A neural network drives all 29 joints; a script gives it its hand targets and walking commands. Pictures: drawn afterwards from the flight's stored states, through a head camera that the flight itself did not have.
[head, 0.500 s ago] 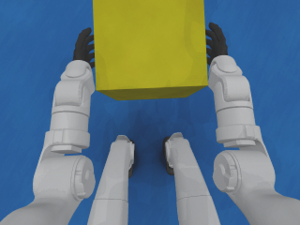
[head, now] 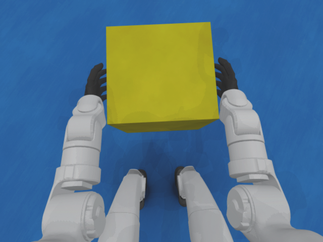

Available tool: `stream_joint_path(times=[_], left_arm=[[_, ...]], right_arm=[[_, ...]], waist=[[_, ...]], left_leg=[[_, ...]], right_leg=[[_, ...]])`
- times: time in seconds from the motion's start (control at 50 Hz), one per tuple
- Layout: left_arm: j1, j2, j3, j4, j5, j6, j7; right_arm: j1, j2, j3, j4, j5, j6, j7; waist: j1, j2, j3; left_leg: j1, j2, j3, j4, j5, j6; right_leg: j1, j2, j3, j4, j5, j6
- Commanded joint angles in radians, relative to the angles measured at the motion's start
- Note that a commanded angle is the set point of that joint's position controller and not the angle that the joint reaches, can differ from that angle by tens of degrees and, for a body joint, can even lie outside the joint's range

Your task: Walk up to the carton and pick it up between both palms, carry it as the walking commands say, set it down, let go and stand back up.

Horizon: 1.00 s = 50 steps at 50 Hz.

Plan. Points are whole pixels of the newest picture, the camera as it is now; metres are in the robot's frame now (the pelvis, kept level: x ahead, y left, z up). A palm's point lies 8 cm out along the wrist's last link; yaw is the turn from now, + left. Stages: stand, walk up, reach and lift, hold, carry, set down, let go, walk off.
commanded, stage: reach and lift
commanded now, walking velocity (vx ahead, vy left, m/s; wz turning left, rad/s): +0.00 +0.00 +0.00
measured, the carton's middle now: (160, 87) +0.47 +0.00 -0.09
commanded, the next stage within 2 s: hold in 1.86 s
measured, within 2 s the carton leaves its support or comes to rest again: neither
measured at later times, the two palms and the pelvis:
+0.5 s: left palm (74, 79) +0.42 +0.15 +0.08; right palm (256, 74) +0.42 -0.16 +0.08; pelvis +0.08 +0.00 +0.04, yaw -1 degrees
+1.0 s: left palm (59, 89) +0.39 +0.16 +0.10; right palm (259, 82) +0.39 -0.15 +0.11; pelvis +0.10 +0.01 +0.06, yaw +0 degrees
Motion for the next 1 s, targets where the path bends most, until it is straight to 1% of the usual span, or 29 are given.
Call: stream_joint_path(times=[0.0, 0.02, 0.06, 0.1, 0.12, 0.14, 0.16, 0.18, 0.2, 0.24, 0.26, 0.32, 0.34, 0.38, 0.4, 0.44, 0.48, 0.5, 0.52, 0.58, 0.6, 0.62, 0.66, 0.68, 0.7, 0.74, 0.82, 0.94, 0.98], left_arm=[[-0.867, -1.134, -0.674, -0.258, -0.224, -0.085, -0.332], [-0.856, -1.129, -0.663, -0.250, -0.218, -0.084, -0.334], [-0.825, -1.141, -0.665, -0.240, -0.213, -0.078, -0.334], [-0.812, -1.152, -0.650, -0.225, -0.207, -0.078, -0.339], [-0.794, -1.173, -0.648, -0.203, -0.202, -0.073, -0.341], [-0.780, -1.178, -0.640, -0.191, -0.196, -0.072, -0.342], [-0.772, -1.208, -0.640, -0.183, -0.196, -0.071, -0.344], [-0.732, -1.206, -0.612, -0.142, -0.177, -0.067, -0.346], [-0.721, -1.224, -0.596, -0.137, -0.168, -0.066, -0.347], [-0.675, -1.245, -0.543, -0.080, -0.142, -0.065, -0.350], [-0.670, -1.266, -0.533, -0.080, -0.142, -0.065, -0.354], [-0.610, -1.245, -0.453, 0.008, -0.093, -0.043, -0.363], [-0.600, -1.245, -0.440, 0.024, -0.086, -0.033, -0.365], [-0.537, -1.228, -0.415, 0.040, -0.069, -0.012, -0.367], [-0.485, -1.203, -0.379, 0.078, -0.050, 0.007, -0.368], [-0.445, -1.192, -0.365, 0.079, -0.045, 0.029, -0.369], [-0.393, -1.187, -0.387, 0.023, -0.054, 0.044, -0.367], [-0.376, -1.183, -0.406, -0.013, -0.064, 0.052, -0.366], [-0.365, -1.186, -0.440, -0.062, -0.083, 0.057, -0.364], [-0.307, -1.202, -0.534, -0.180, -0.126, 0.081, -0.359], [-0.298, -1.204, -0.578, -0.236, -0.147, 0.088, -0.357], [-0.297, -1.201, -0.617, -0.283, -0.168, 0.092, -0.356], [-0.266, -1.219, -0.694, -0.371, -0.204, 0.106, -0.349], [-0.275, -1.216, -0.722, -0.407, -0.213, 0.112, -0.345], [-0.255, -1.212, -0.728, -0.412, -0.212, 0.123, -0.343], [-0.213, -1.197, -0.746, -0.436, -0.214, 0.139, -0.331], [-0.178, -1.153, -0.735, -0.449, -0.207, 0.170, -0.313], [-0.176, -1.119, -0.691, -0.419, -0.181, 0.200, -0.292], [-0.151, -1.119, -0.674, -0.397, -0.165, 0.207, -0.292]], right_arm=[[-0.717, 1.157, 0.685, -0.164, 0.227, -0.068, 0.308], [-0.712, 1.166, 0.685, -0.159, 0.228, -0.066, 0.308], [-0.687, 1.168, 0.682, -0.154, 0.225, -0.063, 0.313], [-0.668, 1.179, 0.668, -0.131, 0.214, -0.058, 0.316], [-0.653, 1.177, 0.660, -0.127, 0.206, -0.060, 0.319], [-0.654, 1.195, 0.660, -0.120, 0.207, -0.059, 0.321], [-0.623, 1.200, 0.650, -0.106, 0.199, -0.059, 0.324], [-0.589, 1.206, 0.624, -0.058, 0.180, -0.052, 0.326], [-0.543, 1.219, 0.601, -0.030, 0.166, -0.047, 0.330], [-0.489, 1.241, 0.543, 0.025, 0.135, -0.042, 0.337], [-0.491, 1.247, 0.541, 0.011, 0.143, -0.043, 0.342], [-0.472, 1.253, 0.467, 0.091, 0.122, -0.025, 0.357], [-0.446, 1.251, 0.443, 0.133, 0.110, -0.015, 0.362], [-0.419, 1.252, 0.429, 0.148, 0.100, 0.006, 0.369], [-0.387, 1.239, 0.406, 0.173, 0.085, 0.021, 0.370], [-0.352, 1.223, 0.383, 0.179, 0.074, 0.038, 0.370], [-0.334, 1.241, 0.432, 0.110, 0.106, 0.051, 0.367], [-0.293, 1.231, 0.444, 0.086, 0.107, 0.059, 0.362], [-0.272, 1.247, 0.476, 0.054, 0.126, 0.065, 0.357], [-0.171, 1.245, 0.552, -0.060, 0.157, 0.086, 0.339], [-0.157, 1.256, 0.585, -0.117, 0.173, 0.092, 0.332], [-0.114, 1.240, 0.598, -0.148, 0.175, 0.100, 0.326], [-0.100, 1.238, 0.678, -0.269, 0.209, 0.113, 0.312], [-0.080, 1.227, 0.686, -0.296, 0.213, 0.121, 0.307], [-0.080, 1.210, 0.695, -0.331, 0.212, 0.131, 0.300], [-0.071, 1.169, 0.719, -0.392, 0.220, 0.147, 0.294], [-0.088, 1.110, 0.747, -0.435, 0.225, 0.181, 0.286], [-0.046, 1.084, 0.695, -0.317, 0.202, 0.209, 0.291], [-0.014, 1.090, 0.676, -0.278, 0.191, 0.213, 0.295]], waist=[[0.003, -0.008, -2.077], [0.013, -0.015, -2.052], [0.013, -0.002, -2.011], [0.008, -0.014, -1.940], [-0.008, -0.009, -1.898], [0.006, -0.012, -1.827], [-0.014, 0.001, -1.805], [-0.008, 0.000, -1.695], [-0.018, 0.009, -1.621], [-0.029, -0.010, -1.454], [-0.026, -0.003, -1.418], [0.000, -0.017, -1.168], [-0.003, -0.023, -1.108], [0.019, -0.027, -1.047], [0.024, -0.036, -0.997], [0.024, -0.030, -0.956], [0.050, -0.036, -0.977], [0.039, -0.026, -0.978], [0.044, -0.031, -1.001], [0.018, -0.016, -1.040], [0.007, -0.027, -1.072], [-0.013, -0.021, -1.082], [-0.027, -0.022, -1.121], [-0.043, -0.010, -1.113], [-0.043, -0.014, -1.090], [-0.039, -0.003, -1.038], [-0.017, -0.025, -0.958], [-0.003, -0.010, -0.845], [-0.001, -0.003, -0.822]], left_leg=[[0.408, -0.081, -0.005, -0.168, 0.111, 0.015], [0.390, -0.082, -0.001, -0.174, 0.096, 0.017], [0.423, -0.076, -0.006, -0.200, 0.111, 0.015], [0.416, -0.073, -0.009, -0.221, 0.088, 0.018], [0.421, -0.072, -0.014, -0.233, 0.083, 0.016], [0.409, -0.070, -0.012, -0.247, 0.080, 0.022], [0.419, -0.067, -0.017, -0.256, 0.087, 0.018], [0.388, -0.065, -0.015, -0.269, 0.069, 0.022], [0.393, -0.064, -0.013, -0.282, 0.078, 0.024], [0.375, -0.057, -0.016, -0.303, 0.066, 0.032], [0.395, -0.053, -0.016, -0.317, 0.056, 0.035], [0.345, -0.039, -0.019, -0.363, -0.057, 0.043], [0.337, -0.032, -0.024, -0.378, -0.089, 0.040], [0.354, -0.031, -0.022, -0.405, -0.095, 0.037], [0.347, -0.033, -0.011, -0.413, -0.096, 0.039], [0.375, -0.035, -0.013, -0.427, -0.062, 0.038], [0.428, -0.043, -0.006, -0.423, 0.054, 0.043], [0.453, -0.046, -0.004, -0.422, 0.118, 0.042], [0.472, -0.049, -0.005, -0.422, 0.179, 0.043], [0.542, -0.055, -0.013, -0.437, 0.325, 0.037], [0.561, -0.056, -0.022, -0.441, 0.357, 0.038], [0.576, -0.054, -0.029, -0.444, 0.384, 0.033], [0.624, -0.057, -0.038, -0.454, 0.432, 0.030], [0.634, -0.056, -0.043, -0.458, 0.427, 0.027], [0.625, -0.058, -0.044, -0.463, 0.402, 0.029], [0.631, -0.055, -0.044, -0.477, 0.373, 0.026], [0.618, -0.052, -0.043, -0.501, 0.283, 0.029], [0.605, -0.040, -0.041, -0.527, 0.184, 0.025], [0.605, -0.041, -0.039, -0.531, 0.188, 0.023]], right_leg=[[0.582, 0.064, 0.021, -0.160, 0.134, 0.015], [0.601, 0.060, 0.030, -0.169, 0.122, 0.015], [0.604, 0.060, 0.027, -0.187, 0.136, 0.014], [0.599, 0.057, 0.030, -0.207, 0.114, 0.012], [0.592, 0.056, 0.030, -0.218, 0.111, 0.009], [0.583, 0.053, 0.031, -0.226, 0.103, 0.008], [0.584, 0.053, 0.029, -0.233, 0.121, 0.003], [0.552, 0.051, 0.024, -0.242, 0.097, 0.002], [0.541, 0.048, 0.024, -0.256, 0.101, -0.006], [0.491, 0.042, 0.020, -0.280, 0.082, -0.010], [0.493, 0.040, 0.017, -0.289, 0.078, -0.012], [0.424, 0.030, 0.026, -0.341, -0.037, -0.013], [0.413, 0.030, 0.024, -0.351, -0.061, -0.013], [0.425, 0.026, 0.022, -0.377, -0.067, -0.011], [0.432, 0.024, 0.024, -0.396, -0.077, -0.010], [0.437, 0.021, 0.023, -0.418, -0.059, -0.011], [0.489, 0.019, 0.030, -0.436, 0.033, -0.004], [0.511, 0.017, 0.036, -0.446, 0.099, -0.004], [0.548, 0.020, 0.036, -0.444, 0.170, 0.001], [0.631, 0.023, 0.035, -0.458, 0.346, 0.006], [0.667, 0.023, 0.035, -0.457, 0.392, 0.008], [0.680, 0.024, 0.038, -0.461, 0.432, 0.007], [0.729, 0.026, 0.034, -0.468, 0.490, 0.013], [0.727, 0.024, 0.035, -0.471, 0.489, 0.011], [0.727, 0.024, 0.035, -0.476, 0.460, 0.011], [0.717, 0.026, 0.029, -0.487, 0.409, 0.009], [0.693, 0.026, 0.023, -0.497, 0.294, 0.011], [0.630, 0.027, 0.024, -0.510, 0.171, -0.003], [0.630, 0.028, 0.026, -0.518, 0.175, -0.007]])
